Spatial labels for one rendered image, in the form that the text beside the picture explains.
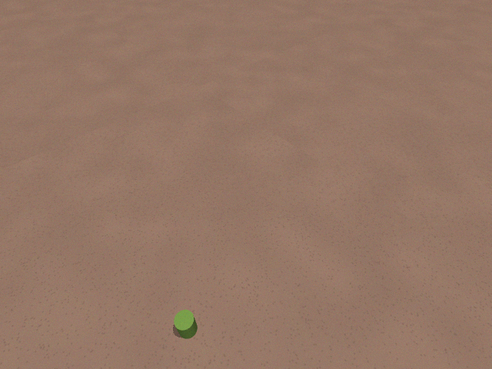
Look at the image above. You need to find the can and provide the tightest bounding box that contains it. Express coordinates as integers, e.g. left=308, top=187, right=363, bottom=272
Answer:
left=174, top=310, right=198, bottom=339

